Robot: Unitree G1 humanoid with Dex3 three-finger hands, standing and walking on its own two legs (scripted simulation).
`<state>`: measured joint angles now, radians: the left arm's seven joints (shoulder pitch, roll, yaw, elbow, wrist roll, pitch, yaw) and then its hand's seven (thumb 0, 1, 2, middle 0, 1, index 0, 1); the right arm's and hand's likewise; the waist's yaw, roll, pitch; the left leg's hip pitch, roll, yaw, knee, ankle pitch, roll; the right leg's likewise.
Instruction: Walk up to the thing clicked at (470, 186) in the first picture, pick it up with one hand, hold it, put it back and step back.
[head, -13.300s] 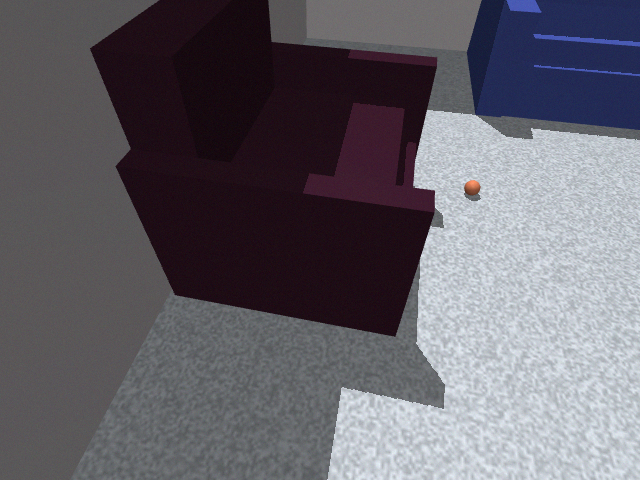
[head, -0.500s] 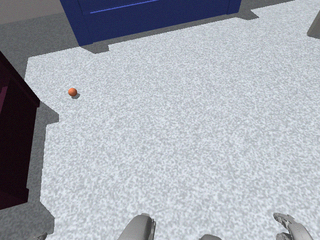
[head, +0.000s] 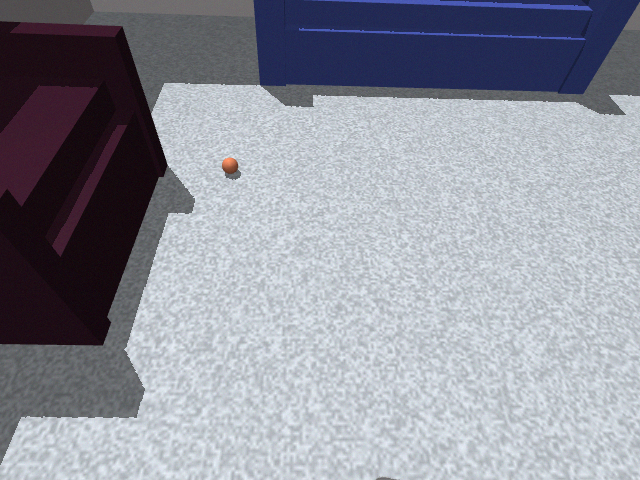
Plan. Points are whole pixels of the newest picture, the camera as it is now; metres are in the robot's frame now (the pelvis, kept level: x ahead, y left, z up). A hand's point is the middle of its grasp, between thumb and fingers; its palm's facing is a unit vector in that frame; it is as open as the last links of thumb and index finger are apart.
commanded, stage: walk up
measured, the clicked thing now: (230, 165) +1.47 +0.36 -0.71
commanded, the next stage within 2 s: stand in 0.76 s
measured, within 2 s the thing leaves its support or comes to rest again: neither
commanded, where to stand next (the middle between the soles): +0.07 +0.00 m, yaw +5 degrees
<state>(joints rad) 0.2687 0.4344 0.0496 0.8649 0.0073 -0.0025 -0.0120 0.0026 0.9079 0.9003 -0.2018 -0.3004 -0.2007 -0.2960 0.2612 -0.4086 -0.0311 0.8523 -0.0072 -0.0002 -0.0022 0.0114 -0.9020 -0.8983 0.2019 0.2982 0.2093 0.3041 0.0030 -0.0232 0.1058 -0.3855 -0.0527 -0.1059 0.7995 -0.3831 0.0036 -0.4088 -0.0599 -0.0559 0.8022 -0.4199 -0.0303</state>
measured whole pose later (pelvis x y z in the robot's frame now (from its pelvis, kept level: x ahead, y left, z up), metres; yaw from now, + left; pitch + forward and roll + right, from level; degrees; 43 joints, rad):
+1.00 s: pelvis +0.01 -0.02 +0.04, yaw +7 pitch -3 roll +0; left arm 0.09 0.36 0.00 1.15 0.00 -0.01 -0.02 0.00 0.91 0.90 -0.20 -0.30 -0.20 -0.30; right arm 0.07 -0.35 0.00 1.14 0.00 -0.01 0.00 0.01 -0.91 -0.90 0.20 0.30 0.21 0.30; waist 0.02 -0.01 0.07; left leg -0.14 -0.04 -0.10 0.37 -0.17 0.00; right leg -0.15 -0.04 -0.09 0.37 -0.17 0.00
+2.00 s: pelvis +0.02 -0.04 +0.04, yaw +6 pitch -3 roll +0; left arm 0.10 0.31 0.01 1.15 0.01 -0.01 -0.01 0.00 0.91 0.90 -0.20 -0.30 -0.20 -0.30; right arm 0.11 -0.32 0.01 1.15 -0.01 -0.01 0.00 0.01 -0.91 -0.90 0.20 0.30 0.21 0.30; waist 0.01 0.01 0.04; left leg -0.11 0.00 -0.09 0.33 -0.18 -0.03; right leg -0.12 0.00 -0.08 0.34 -0.17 -0.03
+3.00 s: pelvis +0.03 -0.03 +0.04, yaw +5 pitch -2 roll +0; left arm 0.11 0.36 0.00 1.14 0.00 -0.01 -0.02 0.00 0.91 0.90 -0.20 -0.30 -0.20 -0.30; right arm 0.13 -0.36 0.02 1.13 -0.01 -0.01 0.00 0.01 -0.91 -0.90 0.20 0.30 0.21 0.30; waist 0.00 0.01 0.05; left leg -0.10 0.01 -0.08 0.32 -0.18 -0.03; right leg -0.12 0.01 -0.06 0.33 -0.17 -0.03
